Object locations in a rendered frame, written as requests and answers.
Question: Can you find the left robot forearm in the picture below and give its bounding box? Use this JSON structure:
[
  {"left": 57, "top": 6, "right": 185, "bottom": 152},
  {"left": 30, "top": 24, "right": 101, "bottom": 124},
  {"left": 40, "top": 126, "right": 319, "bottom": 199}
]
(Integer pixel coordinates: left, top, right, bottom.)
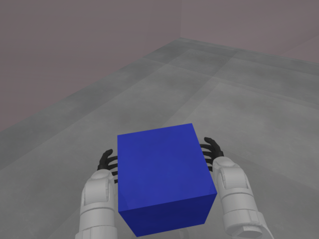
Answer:
[{"left": 75, "top": 169, "right": 118, "bottom": 239}]

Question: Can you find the robot right hand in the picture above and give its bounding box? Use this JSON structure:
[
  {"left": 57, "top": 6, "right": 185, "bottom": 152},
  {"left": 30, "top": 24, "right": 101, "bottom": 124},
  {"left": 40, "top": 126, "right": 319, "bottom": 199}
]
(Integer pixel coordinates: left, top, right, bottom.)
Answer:
[{"left": 200, "top": 137, "right": 224, "bottom": 172}]

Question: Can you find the carton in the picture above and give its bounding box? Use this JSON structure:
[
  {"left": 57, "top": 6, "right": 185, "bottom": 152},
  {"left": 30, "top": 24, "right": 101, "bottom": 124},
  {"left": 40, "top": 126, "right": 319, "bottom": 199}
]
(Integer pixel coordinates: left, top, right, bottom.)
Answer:
[{"left": 117, "top": 123, "right": 217, "bottom": 237}]

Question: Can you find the robot left hand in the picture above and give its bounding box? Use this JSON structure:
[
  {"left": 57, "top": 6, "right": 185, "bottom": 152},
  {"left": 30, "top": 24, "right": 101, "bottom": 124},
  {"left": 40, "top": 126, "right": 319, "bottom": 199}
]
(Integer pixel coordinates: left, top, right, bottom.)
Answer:
[{"left": 97, "top": 149, "right": 118, "bottom": 183}]

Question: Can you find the right robot forearm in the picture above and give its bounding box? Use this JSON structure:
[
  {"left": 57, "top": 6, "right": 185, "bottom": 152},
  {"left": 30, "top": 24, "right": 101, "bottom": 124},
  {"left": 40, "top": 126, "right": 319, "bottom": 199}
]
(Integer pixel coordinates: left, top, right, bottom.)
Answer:
[{"left": 212, "top": 156, "right": 274, "bottom": 239}]

